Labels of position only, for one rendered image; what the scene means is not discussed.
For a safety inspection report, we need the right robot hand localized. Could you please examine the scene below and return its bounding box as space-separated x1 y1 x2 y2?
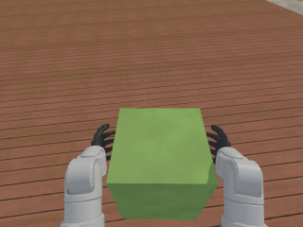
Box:
206 125 231 164

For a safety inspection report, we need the left robot hand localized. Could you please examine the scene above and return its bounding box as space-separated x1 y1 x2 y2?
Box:
91 124 116 161

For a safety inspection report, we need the carton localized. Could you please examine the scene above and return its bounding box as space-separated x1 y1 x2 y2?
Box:
106 108 219 220

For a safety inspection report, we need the right robot forearm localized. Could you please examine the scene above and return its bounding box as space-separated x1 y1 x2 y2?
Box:
215 147 268 227

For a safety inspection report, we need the left robot forearm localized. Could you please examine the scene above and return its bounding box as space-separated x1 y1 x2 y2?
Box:
60 146 107 227

